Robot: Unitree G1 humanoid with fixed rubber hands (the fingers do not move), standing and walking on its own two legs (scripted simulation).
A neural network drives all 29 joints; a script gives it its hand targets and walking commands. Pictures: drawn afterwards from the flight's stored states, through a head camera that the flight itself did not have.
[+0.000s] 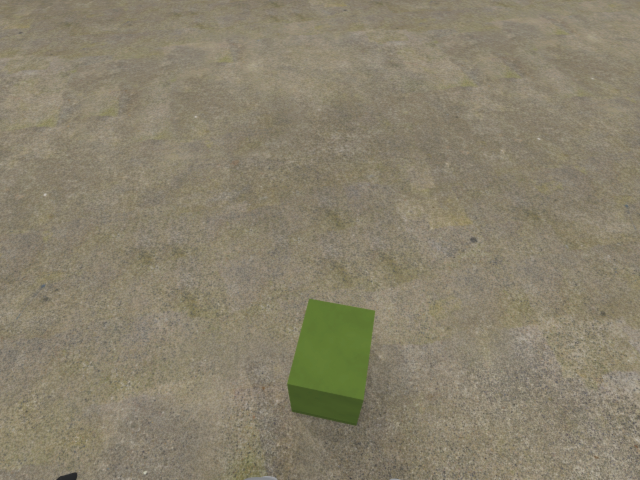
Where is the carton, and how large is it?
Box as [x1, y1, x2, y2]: [287, 299, 374, 425]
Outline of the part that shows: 309,299 287,382 292,411 355,425 363,399 374,310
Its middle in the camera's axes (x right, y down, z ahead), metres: +0.04 +0.34 +1.13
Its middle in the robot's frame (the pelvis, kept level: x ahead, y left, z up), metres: +0.53 -0.03 -0.62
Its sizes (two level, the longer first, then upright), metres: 0.253 0.193 0.233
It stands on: the floor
